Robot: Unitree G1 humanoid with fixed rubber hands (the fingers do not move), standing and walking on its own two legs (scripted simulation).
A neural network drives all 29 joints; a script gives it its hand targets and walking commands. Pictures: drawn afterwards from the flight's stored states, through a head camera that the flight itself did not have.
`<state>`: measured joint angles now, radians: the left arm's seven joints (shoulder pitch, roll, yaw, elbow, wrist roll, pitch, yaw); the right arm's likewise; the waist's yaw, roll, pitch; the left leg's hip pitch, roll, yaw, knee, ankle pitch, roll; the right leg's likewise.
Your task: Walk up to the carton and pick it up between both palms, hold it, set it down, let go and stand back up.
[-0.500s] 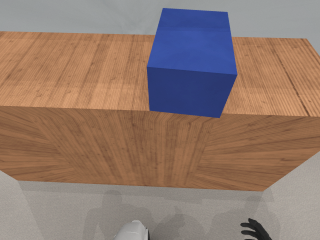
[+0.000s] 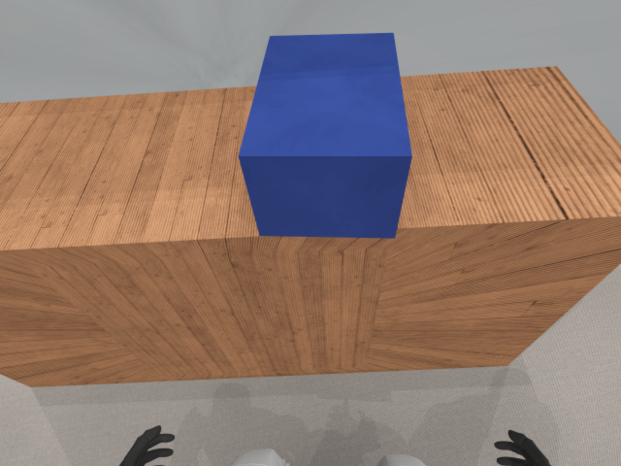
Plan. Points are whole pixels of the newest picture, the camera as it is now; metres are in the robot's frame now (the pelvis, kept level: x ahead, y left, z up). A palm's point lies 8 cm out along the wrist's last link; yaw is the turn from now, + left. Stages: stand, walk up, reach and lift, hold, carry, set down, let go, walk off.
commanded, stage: walk up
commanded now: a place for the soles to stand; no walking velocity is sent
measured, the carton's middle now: (328, 131) +0.60 -0.02 +0.07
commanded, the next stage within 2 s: none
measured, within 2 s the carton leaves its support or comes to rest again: neither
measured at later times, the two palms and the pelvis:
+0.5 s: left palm out of the picture +0.05 +0.27 -0.11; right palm out of the picture +0.07 -0.23 -0.10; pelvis +0.00 +0.02 +0.01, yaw -1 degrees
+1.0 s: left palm (184, 451) +0.15 +0.20 -0.10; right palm out of the picture +0.03 -0.34 -0.13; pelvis +0.06 -0.06 -0.01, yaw -3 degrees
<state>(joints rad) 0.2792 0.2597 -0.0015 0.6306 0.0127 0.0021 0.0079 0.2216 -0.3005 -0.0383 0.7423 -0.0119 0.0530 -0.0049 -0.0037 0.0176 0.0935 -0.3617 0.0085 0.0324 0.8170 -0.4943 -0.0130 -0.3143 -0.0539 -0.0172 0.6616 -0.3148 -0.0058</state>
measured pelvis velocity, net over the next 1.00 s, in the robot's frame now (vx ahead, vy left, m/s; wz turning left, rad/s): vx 0.06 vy -0.06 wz -0.04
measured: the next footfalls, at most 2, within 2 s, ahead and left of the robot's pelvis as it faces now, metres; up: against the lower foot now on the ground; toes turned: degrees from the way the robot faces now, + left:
left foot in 0.06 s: +0.04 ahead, +0.14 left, +0.00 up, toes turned +3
right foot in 0.92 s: +0.16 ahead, -0.18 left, +0.00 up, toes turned -3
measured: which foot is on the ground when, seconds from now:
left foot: up 0.00-0.04, down 0.06-0.92, up 0.94-1.00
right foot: down 0.00-0.66, up 0.68-0.90, down 0.92-1.00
